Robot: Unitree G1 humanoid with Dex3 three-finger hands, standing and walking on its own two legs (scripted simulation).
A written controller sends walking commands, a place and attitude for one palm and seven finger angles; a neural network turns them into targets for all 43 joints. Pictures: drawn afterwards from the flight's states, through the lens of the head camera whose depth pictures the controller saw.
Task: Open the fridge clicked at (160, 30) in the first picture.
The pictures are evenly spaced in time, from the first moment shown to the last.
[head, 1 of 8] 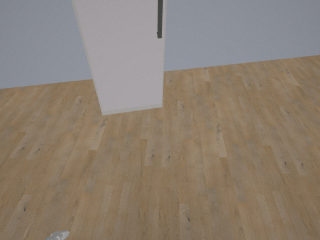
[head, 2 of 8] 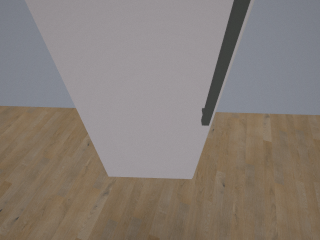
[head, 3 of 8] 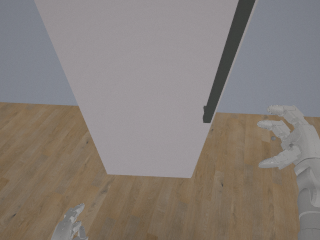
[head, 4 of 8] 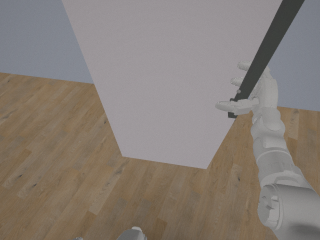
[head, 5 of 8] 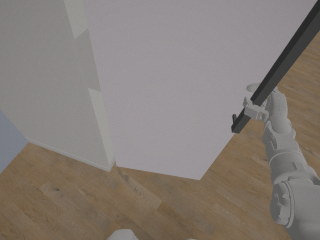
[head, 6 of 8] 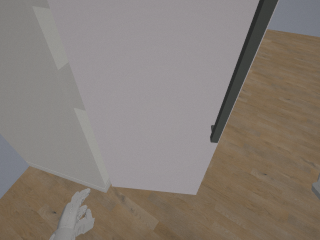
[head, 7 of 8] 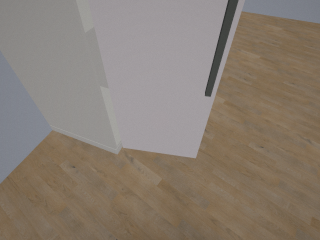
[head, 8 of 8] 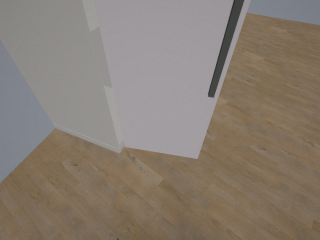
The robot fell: no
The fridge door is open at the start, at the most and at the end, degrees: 0 84 77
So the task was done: yes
